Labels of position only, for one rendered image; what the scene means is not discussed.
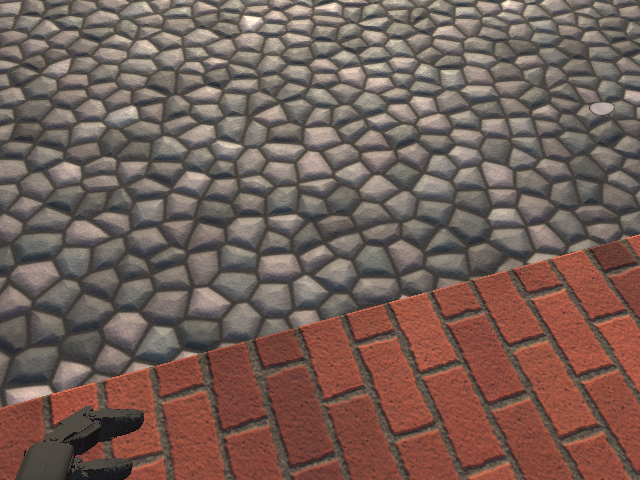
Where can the robot left hand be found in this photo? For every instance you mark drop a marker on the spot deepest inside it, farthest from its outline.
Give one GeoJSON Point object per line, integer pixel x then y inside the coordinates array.
{"type": "Point", "coordinates": [54, 457]}

